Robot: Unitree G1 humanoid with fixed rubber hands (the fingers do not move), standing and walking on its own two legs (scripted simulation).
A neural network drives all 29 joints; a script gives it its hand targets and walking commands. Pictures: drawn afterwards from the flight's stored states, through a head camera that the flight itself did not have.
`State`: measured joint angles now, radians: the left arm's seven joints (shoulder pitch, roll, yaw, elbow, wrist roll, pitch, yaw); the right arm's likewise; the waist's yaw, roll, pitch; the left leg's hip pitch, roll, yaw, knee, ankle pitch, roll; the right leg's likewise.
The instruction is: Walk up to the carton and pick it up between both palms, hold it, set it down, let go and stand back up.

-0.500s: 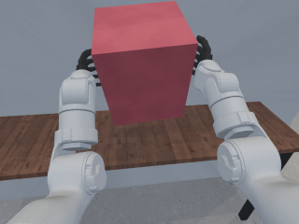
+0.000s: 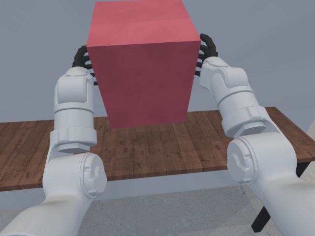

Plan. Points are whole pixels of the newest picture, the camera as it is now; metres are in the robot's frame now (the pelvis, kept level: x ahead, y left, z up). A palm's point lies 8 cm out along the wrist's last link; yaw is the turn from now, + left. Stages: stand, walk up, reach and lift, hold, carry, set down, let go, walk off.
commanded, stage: hold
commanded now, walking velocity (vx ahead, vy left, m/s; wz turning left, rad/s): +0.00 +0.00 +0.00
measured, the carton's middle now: (144, 67) +0.45 +0.03 +0.28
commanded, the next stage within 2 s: none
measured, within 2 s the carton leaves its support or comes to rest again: neither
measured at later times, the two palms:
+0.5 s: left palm (81, 74) +0.37 +0.17 +0.30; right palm (211, 61) +0.37 -0.12 +0.33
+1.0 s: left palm (78, 73) +0.37 +0.18 +0.30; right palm (209, 63) +0.37 -0.11 +0.32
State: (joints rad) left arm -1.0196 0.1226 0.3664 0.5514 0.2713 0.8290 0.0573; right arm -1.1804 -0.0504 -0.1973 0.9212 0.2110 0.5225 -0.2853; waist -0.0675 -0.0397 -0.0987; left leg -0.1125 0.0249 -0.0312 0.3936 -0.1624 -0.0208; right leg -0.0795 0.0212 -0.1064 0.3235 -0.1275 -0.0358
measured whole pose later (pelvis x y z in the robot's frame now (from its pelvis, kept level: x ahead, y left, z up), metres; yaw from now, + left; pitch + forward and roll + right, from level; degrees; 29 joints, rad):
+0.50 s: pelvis +0.00 +0.00 +0.00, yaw +0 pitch -7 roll -1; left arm -1.02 0.11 0.37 0.53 0.27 0.89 0.06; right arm -1.15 -0.05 -0.19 0.82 0.25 0.60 -0.35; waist -0.07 -0.04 -0.13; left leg -0.11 0.02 -0.03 0.39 -0.16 -0.02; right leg -0.08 0.02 -0.11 0.32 -0.13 -0.04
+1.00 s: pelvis +0.00 +0.00 +0.00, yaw +0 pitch -7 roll -1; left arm -1.02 0.12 0.37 0.53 0.27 0.87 0.06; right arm -1.17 -0.05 -0.19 0.90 0.25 0.56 -0.31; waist -0.07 -0.04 -0.13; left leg -0.11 0.02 -0.03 0.39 -0.16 -0.02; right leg -0.08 0.02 -0.11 0.32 -0.13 -0.04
